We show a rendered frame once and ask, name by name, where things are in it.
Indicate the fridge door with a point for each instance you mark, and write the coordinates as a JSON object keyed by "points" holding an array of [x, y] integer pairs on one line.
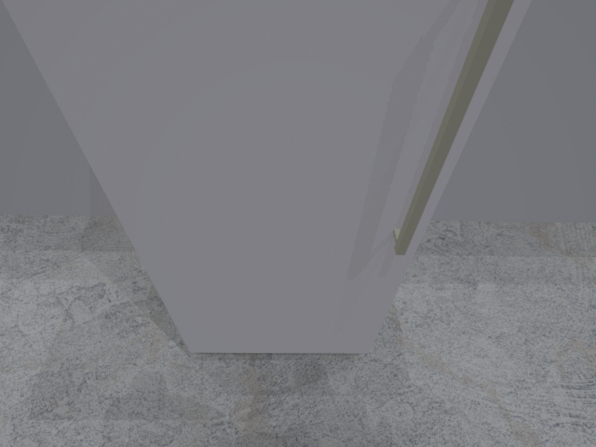
{"points": [[260, 153]]}

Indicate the handle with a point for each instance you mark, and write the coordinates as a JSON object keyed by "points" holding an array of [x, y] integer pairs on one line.
{"points": [[492, 21]]}

